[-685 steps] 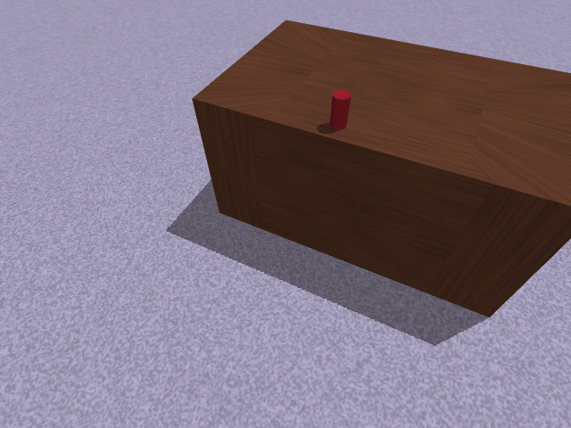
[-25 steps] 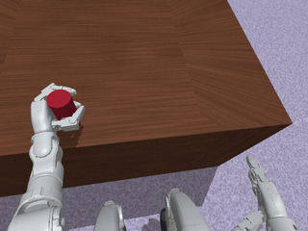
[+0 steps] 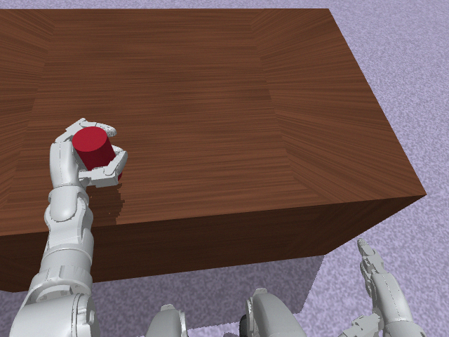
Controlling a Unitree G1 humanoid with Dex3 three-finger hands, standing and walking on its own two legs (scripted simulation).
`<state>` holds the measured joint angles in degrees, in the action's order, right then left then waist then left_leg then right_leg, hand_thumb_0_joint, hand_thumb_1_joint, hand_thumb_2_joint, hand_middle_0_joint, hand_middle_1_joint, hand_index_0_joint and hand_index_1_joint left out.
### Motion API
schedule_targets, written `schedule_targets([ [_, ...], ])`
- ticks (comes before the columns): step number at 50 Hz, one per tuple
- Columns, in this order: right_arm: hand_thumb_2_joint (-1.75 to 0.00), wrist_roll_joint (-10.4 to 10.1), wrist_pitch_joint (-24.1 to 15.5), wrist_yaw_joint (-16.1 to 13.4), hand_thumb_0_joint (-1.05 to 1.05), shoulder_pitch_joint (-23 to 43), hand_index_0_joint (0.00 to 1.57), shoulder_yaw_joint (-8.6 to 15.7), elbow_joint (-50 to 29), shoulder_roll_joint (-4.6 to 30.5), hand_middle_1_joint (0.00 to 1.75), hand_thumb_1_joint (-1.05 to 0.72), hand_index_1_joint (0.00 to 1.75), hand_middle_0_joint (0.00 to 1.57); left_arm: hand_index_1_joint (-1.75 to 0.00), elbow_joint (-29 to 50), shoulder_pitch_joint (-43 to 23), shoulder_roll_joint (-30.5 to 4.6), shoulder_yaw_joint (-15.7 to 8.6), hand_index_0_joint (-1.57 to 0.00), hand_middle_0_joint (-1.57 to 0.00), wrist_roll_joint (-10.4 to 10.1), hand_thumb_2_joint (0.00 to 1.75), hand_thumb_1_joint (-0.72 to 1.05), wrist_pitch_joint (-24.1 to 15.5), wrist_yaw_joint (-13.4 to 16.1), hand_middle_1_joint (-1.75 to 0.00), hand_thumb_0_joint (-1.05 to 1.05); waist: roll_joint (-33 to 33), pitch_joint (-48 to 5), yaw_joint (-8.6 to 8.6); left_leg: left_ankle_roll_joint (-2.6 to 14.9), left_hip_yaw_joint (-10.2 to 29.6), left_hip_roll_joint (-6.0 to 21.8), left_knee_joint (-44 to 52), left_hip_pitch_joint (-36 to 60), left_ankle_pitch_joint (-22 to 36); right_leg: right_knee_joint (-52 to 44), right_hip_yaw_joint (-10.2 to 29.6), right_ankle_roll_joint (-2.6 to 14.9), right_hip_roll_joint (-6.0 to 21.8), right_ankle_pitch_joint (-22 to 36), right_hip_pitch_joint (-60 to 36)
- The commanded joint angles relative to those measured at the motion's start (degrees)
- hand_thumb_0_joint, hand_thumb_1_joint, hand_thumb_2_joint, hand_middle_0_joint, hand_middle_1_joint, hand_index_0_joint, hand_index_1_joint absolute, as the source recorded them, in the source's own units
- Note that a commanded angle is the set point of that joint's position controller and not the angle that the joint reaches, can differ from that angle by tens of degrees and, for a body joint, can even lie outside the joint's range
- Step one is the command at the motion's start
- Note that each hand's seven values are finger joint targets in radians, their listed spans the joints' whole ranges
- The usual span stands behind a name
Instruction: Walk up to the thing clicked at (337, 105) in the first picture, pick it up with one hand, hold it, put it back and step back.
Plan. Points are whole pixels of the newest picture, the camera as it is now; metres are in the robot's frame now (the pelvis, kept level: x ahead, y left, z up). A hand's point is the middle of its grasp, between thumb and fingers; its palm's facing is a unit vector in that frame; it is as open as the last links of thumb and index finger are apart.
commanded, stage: settle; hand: left
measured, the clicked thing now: (99, 158) +0.44 +0.19 +0.03
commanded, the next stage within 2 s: lift in 0.10 s
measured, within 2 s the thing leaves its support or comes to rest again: neither
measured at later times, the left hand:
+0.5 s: hand (96, 149) +0.43 +0.18 +0.06, palm faces +0.09 -1.00 -0.02, open 7.2 cm
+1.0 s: hand (80, 140) +0.39 +0.18 +0.14, palm faces +0.11 -0.99 -0.01, open 7.2 cm
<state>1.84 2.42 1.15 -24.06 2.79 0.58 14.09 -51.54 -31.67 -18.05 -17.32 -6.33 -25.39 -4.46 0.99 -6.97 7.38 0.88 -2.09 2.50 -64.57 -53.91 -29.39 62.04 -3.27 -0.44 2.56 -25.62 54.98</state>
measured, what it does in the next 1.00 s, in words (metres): stands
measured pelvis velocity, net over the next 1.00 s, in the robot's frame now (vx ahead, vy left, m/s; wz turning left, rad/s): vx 0.02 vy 0.00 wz -0.01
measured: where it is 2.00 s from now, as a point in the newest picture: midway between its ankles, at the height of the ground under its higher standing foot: outside the picture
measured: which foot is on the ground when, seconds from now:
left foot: down 0.00-1.00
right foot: down 0.00-1.00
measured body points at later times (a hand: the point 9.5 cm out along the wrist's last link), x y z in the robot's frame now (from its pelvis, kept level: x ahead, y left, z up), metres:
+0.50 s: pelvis +0.01 +0.00 +0.02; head +0.09 +0.02 +0.46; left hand +0.42 +0.24 +0.07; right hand +0.16 -0.27 -0.01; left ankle +0.01 +0.11 -0.65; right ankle +0.04 -0.13 -0.65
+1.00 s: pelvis +0.02 +0.00 +0.05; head +0.05 +0.00 +0.50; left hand +0.38 +0.23 +0.14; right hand +0.18 -0.26 -0.01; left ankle +0.01 +0.11 -0.65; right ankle +0.04 -0.13 -0.65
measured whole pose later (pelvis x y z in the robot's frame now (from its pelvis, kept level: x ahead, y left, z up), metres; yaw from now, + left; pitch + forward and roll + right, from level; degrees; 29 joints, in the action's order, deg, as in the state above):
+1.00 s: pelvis +0.02 +0.00 +0.05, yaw +0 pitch +8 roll +0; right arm -2.0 1.6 -3.1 -20.4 4.8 17.3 13.0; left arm -24.0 -16.1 -12.9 -10.0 -10.1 -8.1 -1.7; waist -0.9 -6.0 1.3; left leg 1.0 -3.5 1.5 -47.8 -31.2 -24.9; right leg 46.6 -2.3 -1.0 2.6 -21.7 33.2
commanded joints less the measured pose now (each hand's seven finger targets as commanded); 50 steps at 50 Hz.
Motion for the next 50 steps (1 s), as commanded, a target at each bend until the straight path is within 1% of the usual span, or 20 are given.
schedule_targets([
  [1,-0.05,-0.5,-3.1,-1.3,0.00,-1.8,0.05,4.7,-8.5,7.7,0.05,0.54,0.05,0.05,-1.44,14.5,-23.4,-11.4,-1.8,-1.37,-1.35,-1.4,1.33,0.47,-4.6,-0.2,-1.44,0.00,-5.7,-25.2,-0.09,-0.99,2.6,-2.3,9.6,15.2,15.8,-7.8,1.9,1.49,-2.1,15.0,-15.1],
  [6,-0.05,-0.5,-3.1,-1.2,0.00,-0.8,0.05,4.6,-8.1,8.1,0.05,0.54,0.05,0.05,-1.42,14.7,-23.5,-11.9,-1.8,-1.35,-1.33,-1.4,1.32,0.47,-4.2,-0.7,-1.42,0.00,-6.0,-27.0,-0.43,-1.17,3.1,-1.8,9.5,17.9,21.6,-7.5,1.6,1.74,-2.2,18.5,-15.7],
  [9,-0.05,-0.6,-3.0,-1.3,0.00,-0.4,0.05,4.5,-7.1,7.8,0.05,0.54,0.05,0.05,-1.43,14.0,-23.0,-11.2,-1.2,-1.36,-1.34,-1.5,1.33,0.48,-3.5,-1.1,-1.43,0.00,-6.0,-25.3,-0.57,-1.23,3.0,-1.9,10.3,17.4,20.6,-8.2,1.5,1.72,-2.2,18.0,-16.1],
  [11,-0.05,-0.6,-3.0,-1.3,0.00,-0.5,0.05,4.5,-7.1,8.0,0.05,0.54,0.05,0.05,-1.42,14.4,-23.0,-12.6,-2.3,-1.40,-1.37,-1.6,1.29,0.53,-3.4,-1.0,-1.43,0.00,-5.2,-26.9,-0.88,-0.98,2.8,-1.9,10.2,17.5,21.0,-8.5,1.8,1.60,-2.1,19.0,-17.9],
  [14,-0.05,-1.0,-2.8,-1.7,0.00,-0.9,0.05,7.0,-6.3,10.1,0.05,0.54,0.05,0.05,-1.46,15.7,-21.8,-11.3,-1.3,-1.44,-1.41,-2.3,1.33,0.56,-2.8,-1.6,-1.47,0.00,-5.5,-27.0,-0.42,-1.03,2.7,-1.8,11.0,19.9,21.8,-9.0,1.7,1.60,-2.2,19.5,-17.8],
  [19,-0.05,-1.3,-3.0,-1.6,0.00,0.7,0.05,6.1,-4.2,8.5,0.05,0.53,0.05,0.05,-1.47,18.7,-20.1,-10.0,-0.5,-1.45,-1.42,-2.5,1.34,0.55,-2.0,-1.1,-1.49,0.00,-5.6,-25.1,-2.03,-1.43,3.0,-1.6,12.8,20.8,21.8,-10.0,1.1,1.72,-2.3,18.2,-18.2],
  [21,-0.05,-1.6,-2.9,-2.1,0.00,0.8,0.05,7.4,-3.9,9.6,0.05,0.54,0.05,0.05,-1.48,20.7,-19.7,-9.7,0.3,-1.46,-1.43,-2.5,1.34,0.54,-1.4,-0.9,-1.50,0.00,-4.9,-25.6,-1.95,-1.37,2.7,-1.6,13.6,21.9,21.1,-10.6,1.3,1.69,-2.3,18.0,-19.2],
  [23,-0.05,-1.7,-2.8,-2.1,0.00,0.1,0.05,5.7,-2.9,8.0,0.05,0.54,0.05,0.05,-1.49,23.1,-18.6,-9.6,0.2,-1.45,-1.42,-2.8,1.35,0.53,-0.8,-0.6,-1.50,0.00,-5.8,-24.9,-2.93,-1.43,2.5,-1.8,14.2,22.3,21.5,-11.4,1.3,1.61,-2.2,18.4,-20.5],
  [24,-0.05,-1.9,-2.8,-2.3,0.00,1.0,0.05,6.3,-4.1,8.3,0.05,0.54,0.05,0.05,-1.49,25.2,-18.5,-9.3,0.6,-1.45,-1.42,-3.1,1.35,0.53,-0.5,-0.2,-1.50,0.00,-4.5,-25.1,-2.76,-1.30,2.4,-1.8,14.8,22.3,20.8,-11.7,1.3,1.56,-2.3,18.4,-21.8],
  [26,-0.05,-2.0,-2.6,-2.6,0.00,0.3,0.05,6.7,-1.8,8.7,0.05,0.53,0.05,0.05,-1.48,25.1,-15.2,-8.7,0.5,-1.45,-1.42,-3.3,1.34,0.52,0.8,0.4,-1.50,0.00,-3.7,-24.1,-3.45,-1.21,2.2,-1.8,15.3,22.4,22.0,-12.3,1.4,1.46,-2.2,19.5,-23.1],
  [28,-0.05,-2.1,-2.5,-2.7,0.00,1.0,0.05,6.2,-0.7,7.7,0.05,0.54,0.05,0.05,-1.48,29.1,-15.0,-7.3,2.3,-1.45,-1.42,-3.4,1.33,0.50,1.7,0.5,-1.49,0.00,-5.4,-23.6,-3.61,-1.38,2.1,-1.8,15.9,23.8,23.7,-12.7,1.3,1.54,-2.2,20.6,-23.3],
  [30,-0.05,-2.4,-2.3,-3.1,0.00,1.1,0.05,6.7,-1.1,8.5,0.05,0.54,0.05,0.05,-1.47,31.8,-12.7,-8.9,1.3,-1.44,-1.41,-3.2,1.33,0.54,2.9,1.1,-1.48,0.00,-4.6,-24.3,-4.22,-1.36,1.9,-1.8,16.5,25.0,24.6,-13.3,1.3,1.50,-2.1,21.5,-25.4],
  [32,-0.05,-2.7,-2.2,-3.2,0.00,1.2,0.05,5.2,0.3,6.7,0.05,0.54,0.05,0.05,-1.48,31.4,-9.8,-5.3,3.1,-1.44,-1.41,-3.6,1.36,0.54,4.7,1.3,-1.50,0.00,-2.7,-21.5,-4.15,-1.02,1.6,-1.8,17.3,24.0,23.5,-14.5,1.6,1.26,-2.1,21.7,-26.4],
  [34,-0.05,-3.1,-2.3,-4.0,0.00,2.7,0.05,7.3,1.8,8.8,0.05,0.54,0.05,0.05,-1.48,34.3,-10.6,-6.8,2.2,-1.44,-1.41,-3.9,1.35,0.50,6.0,2.1,-1.49,0.00,-1.9,-19.6,-4.31,-0.91,1.4,-1.9,18.9,24.7,22.0,-15.6,1.6,1.18,-2.1,20.7,-27.2],
  [36,-0.05,-3.2,-2.7,-4.0,0.00,3.3,0.05,5.9,1.0,7.5,0.05,0.55,0.05,0.05,-1.48,36.9,-10.5,-4.9,4.1,-1.43,-1.41,-3.8,1.36,0.52,7.3,2.3,-1.49,0.00,-2.5,-19.4,-4.16,-1.05,1.5,-1.8,19.9,26.3,21.8,-16.4,1.4,1.23,-2.2,20.0,-27.3],
  [39,-0.05,-3.6,-2.6,-4.7,0.00,2.6,0.05,7.3,5.7,8.6,0.05,0.55,0.05,0.05,-1.47,37.0,-8.1,-5.6,3.4,-1.42,-1.39,-4.1,1.35,0.49,9.1,2.4,-1.48,0.00,-2.0,-16.2,-4.60,-1.16,1.5,-1.7,21.5,27.2,22.7,-17.5,1.0,1.23,-2.4,20.1,-27.2],
  [41,-0.05,-3.8,-3.1,-4.6,0.00,4.5,0.05,5.7,3.8,7.2,0.05,0.55,0.05,0.05,-1.47,39.7,-7.9,-4.1,4.6,-1.42,-1.39,-4.2,1.35,0.53,10.1,2.4,-1.48,0.00,-1.7,-17.1,-4.89,-1.05,1.4,-1.8,22.1,28.6,22.9,-18.3,1.0,1.10,-2.3,20.5,-29.0],
  [47,-0.04,-4.0,-3.9,-5.2,0.00,4.9,0.05,5.9,7.9,7.2,0.05,0.55,0.05,0.05,-1.46,42.7,-5.5,-3.9,4.2,-1.41,-1.38,-4.8,1.34,0.53,12.9,2.7,-1.48,0.00,-1.7,-15.6,-5.48,-1.33,1.3,-1.6,23.8,30.6,26.3,-19.7,0.8,1.14,-2.2,22.9,-31.6],
  [48,-0.04,-4.2,-4.1,-5.0,0.00,5.1,0.05,4.1,8.2,5.1,0.05,0.55,0.05,0.05,-1.47,44.9,-6.0,-4.0,4.4,-1.41,-1.38,-4.6,1.35,0.52,13.0,2.8,-1.48,0.00,-2.7,-15.7,-6.26,-1.17,0.9,-1.9,23.9,30.8,25.3,-20.3,1.0,1.08,-2.0,22.5,-32.5],
  [50,-0.05,-4.1,-4.4,-5.5,0.00,6.6,0.05,6.0,8.9,7.1,0.05,0.55,0.05,0.05,-1.48,44.0,-4.1,-3.7,4.0,-1.43,-1.40,-4.7,1.35,0.50,14.1,3.2,-1.49,0.00,-0.3,-14.5,-5.95,-0.98,0.8,-1.9,24.7,30.6,24.6,-21.2,1.1,0.88,-2.0,22.4,-33.4],
])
